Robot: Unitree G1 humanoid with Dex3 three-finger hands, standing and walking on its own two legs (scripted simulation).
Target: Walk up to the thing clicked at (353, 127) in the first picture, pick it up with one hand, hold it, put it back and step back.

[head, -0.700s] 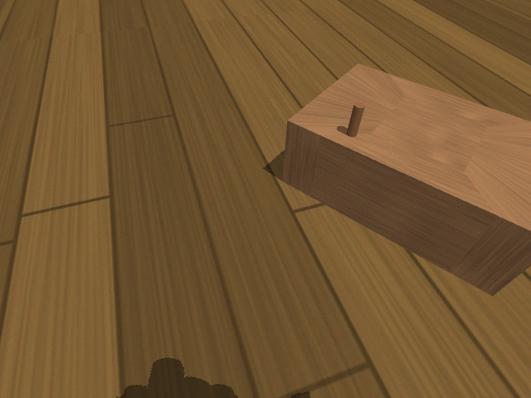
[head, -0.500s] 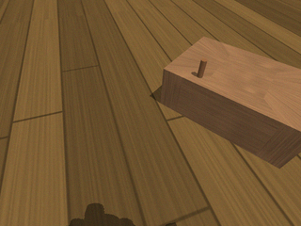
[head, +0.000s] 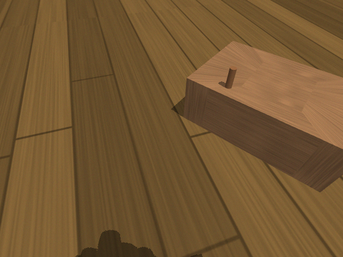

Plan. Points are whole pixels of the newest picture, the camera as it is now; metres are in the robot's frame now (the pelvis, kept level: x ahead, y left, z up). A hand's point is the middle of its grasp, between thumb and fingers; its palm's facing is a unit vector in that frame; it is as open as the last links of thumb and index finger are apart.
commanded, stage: stand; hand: left
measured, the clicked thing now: (230, 77) +1.20 -0.39 -0.32
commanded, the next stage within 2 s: walk up in 0.42 s
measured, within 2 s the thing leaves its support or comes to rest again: neither
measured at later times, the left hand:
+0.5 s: hand out of the picture +0.08 +0.25 -0.16, palm faces -0.07 -0.94 -0.33, open 7.4 cm
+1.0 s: hand (129, 223) +0.25 +0.12 -0.14, palm faces -0.30 -0.88 -0.37, open 7.4 cm
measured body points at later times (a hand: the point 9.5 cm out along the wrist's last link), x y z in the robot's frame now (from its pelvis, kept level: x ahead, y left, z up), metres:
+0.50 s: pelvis +0.01 -0.01 -0.01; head +0.02 -0.01 +0.44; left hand +0.08 +0.30 -0.13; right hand +0.09 -0.31 -0.13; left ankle +0.01 +0.12 -0.75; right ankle -0.01 -0.12 -0.74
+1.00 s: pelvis +0.14 -0.13 -0.01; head +0.15 -0.16 +0.44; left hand +0.26 +0.16 -0.11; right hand +0.14 -0.46 -0.14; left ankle +0.24 +0.00 -0.69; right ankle +0.11 -0.23 -0.75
